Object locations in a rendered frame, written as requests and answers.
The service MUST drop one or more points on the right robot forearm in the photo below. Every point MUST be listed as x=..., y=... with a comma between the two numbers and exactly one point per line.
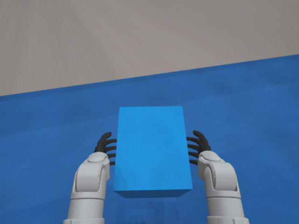
x=222, y=190

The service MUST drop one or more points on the right robot hand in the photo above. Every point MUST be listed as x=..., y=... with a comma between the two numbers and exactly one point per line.
x=203, y=145

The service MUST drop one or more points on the left robot hand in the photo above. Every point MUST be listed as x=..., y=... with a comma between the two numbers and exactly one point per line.
x=101, y=146

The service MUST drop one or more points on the left robot forearm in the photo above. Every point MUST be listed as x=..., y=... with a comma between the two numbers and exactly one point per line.
x=89, y=190

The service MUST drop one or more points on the carton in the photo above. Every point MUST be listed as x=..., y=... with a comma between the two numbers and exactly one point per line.
x=152, y=158

